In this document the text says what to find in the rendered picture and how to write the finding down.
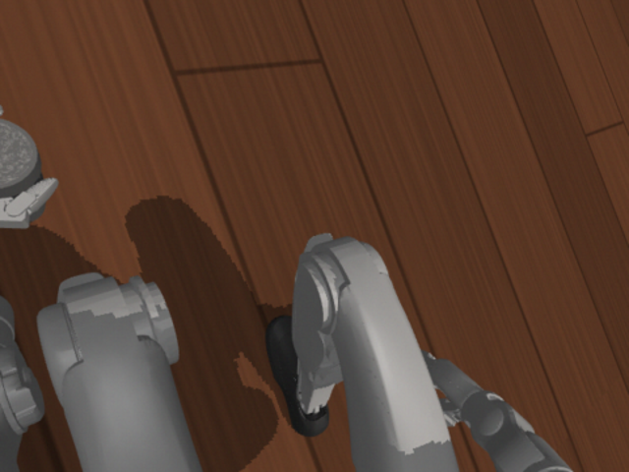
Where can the cup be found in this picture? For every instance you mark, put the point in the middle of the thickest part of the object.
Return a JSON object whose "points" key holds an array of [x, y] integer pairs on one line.
{"points": [[20, 163]]}

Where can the right robot arm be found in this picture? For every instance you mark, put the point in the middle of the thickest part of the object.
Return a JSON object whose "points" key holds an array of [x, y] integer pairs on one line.
{"points": [[507, 437]]}

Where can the right robot foot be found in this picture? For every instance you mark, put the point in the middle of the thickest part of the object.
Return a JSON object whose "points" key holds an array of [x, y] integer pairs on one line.
{"points": [[284, 363]]}

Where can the left robot arm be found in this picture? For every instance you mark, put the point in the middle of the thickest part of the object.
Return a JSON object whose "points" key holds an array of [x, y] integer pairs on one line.
{"points": [[21, 400]]}

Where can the right robot hand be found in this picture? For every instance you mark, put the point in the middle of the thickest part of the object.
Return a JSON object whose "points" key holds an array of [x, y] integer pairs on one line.
{"points": [[454, 383]]}

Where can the left robot hand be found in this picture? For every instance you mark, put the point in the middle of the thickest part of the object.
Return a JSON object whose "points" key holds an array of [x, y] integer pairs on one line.
{"points": [[14, 213]]}

